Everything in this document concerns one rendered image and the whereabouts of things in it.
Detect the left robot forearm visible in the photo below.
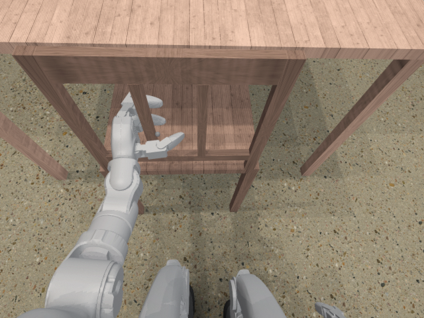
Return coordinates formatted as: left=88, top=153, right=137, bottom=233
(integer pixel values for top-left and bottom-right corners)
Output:
left=44, top=157, right=143, bottom=308

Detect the robot right hand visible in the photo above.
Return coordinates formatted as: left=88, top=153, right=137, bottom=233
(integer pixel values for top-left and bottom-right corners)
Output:
left=315, top=302, right=346, bottom=318

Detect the table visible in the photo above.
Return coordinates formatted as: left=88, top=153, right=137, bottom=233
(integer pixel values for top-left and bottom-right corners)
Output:
left=0, top=0, right=424, bottom=180

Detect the left robot thigh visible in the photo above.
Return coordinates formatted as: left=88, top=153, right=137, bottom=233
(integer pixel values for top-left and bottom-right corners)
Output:
left=138, top=265, right=189, bottom=318

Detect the chair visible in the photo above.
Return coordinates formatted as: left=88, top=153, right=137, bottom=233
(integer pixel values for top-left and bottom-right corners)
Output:
left=12, top=46, right=307, bottom=215

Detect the robot left hand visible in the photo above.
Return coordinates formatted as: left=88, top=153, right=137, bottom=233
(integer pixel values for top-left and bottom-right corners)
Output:
left=111, top=92, right=185, bottom=161

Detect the robot left upper arm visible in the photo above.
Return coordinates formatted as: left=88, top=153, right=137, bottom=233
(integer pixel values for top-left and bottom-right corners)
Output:
left=16, top=258, right=124, bottom=318

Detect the robot right shin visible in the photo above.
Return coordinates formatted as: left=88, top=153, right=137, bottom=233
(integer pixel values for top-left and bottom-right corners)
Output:
left=230, top=270, right=250, bottom=318

